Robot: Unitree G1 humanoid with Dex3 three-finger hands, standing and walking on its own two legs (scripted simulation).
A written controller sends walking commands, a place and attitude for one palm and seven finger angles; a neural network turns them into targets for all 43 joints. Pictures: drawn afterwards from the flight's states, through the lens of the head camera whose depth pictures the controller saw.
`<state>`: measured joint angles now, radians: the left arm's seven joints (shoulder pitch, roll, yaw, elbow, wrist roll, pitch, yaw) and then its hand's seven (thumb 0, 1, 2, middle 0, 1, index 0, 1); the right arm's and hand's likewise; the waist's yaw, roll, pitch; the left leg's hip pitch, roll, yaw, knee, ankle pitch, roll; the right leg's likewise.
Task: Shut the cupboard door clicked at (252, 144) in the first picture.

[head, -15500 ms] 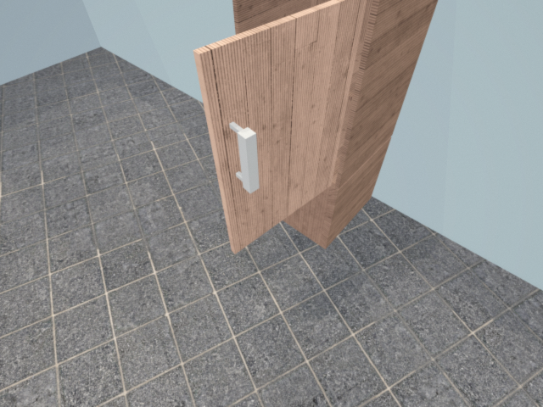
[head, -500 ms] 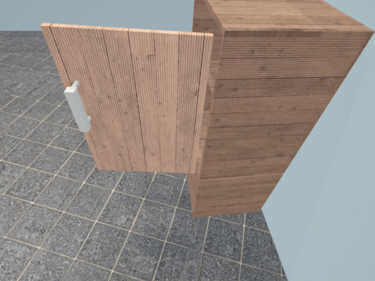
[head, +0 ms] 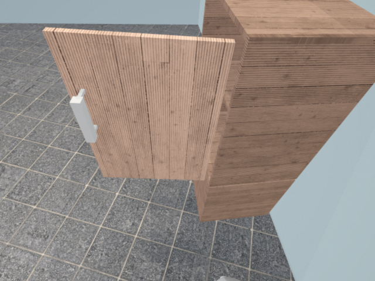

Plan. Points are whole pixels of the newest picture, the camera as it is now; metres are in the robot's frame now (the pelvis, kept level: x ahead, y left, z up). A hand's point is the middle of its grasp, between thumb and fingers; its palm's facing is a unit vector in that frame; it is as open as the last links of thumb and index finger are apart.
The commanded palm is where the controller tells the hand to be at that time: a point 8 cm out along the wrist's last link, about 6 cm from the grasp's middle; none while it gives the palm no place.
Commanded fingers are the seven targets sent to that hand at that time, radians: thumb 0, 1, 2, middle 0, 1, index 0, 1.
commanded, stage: shuffle to correct the standing spot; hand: left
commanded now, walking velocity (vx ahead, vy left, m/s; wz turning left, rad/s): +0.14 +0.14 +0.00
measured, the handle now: (87, 116) +0.52 +0.31 +0.02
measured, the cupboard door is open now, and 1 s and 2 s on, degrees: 82 82 82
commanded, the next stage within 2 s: come to a stop and stand still in 0.40 s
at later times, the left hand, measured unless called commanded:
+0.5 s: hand out of the picture +0.08 +0.24 -0.18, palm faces +0.10 -0.97 -0.22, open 7.2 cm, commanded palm none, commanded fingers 0.00 0.90 0.90 -0.20 -0.30 -0.20 -0.30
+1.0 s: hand out of the picture +0.10 +0.24 -0.18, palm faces +0.05 -0.98 -0.20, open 7.3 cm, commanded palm none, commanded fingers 0.00 0.90 0.90 -0.20 -0.30 -0.20 -0.30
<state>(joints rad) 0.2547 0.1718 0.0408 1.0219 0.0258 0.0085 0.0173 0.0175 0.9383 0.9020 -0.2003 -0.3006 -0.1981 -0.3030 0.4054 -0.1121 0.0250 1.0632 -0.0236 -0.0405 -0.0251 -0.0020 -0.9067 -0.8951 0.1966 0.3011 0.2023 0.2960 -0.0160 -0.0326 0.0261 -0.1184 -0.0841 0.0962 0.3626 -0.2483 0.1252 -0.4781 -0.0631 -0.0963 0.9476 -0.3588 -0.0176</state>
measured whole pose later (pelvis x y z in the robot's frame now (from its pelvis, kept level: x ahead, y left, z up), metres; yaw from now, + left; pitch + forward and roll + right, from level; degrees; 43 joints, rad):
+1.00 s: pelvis +0.08 +0.07 -0.01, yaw +1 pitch +0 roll +0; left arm 0.28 0.15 0.01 1.01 0.02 0.00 0.03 0.01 0.94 0.90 -0.20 -0.30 -0.20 -0.30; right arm 0.20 -0.16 -0.03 1.04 -0.01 0.05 -0.03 0.00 -0.93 -0.89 0.20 0.30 0.20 0.30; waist 0.00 0.00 0.03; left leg -0.34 0.03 0.03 0.76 -0.44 -0.01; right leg -0.26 0.03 -0.09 0.54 -0.29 -0.08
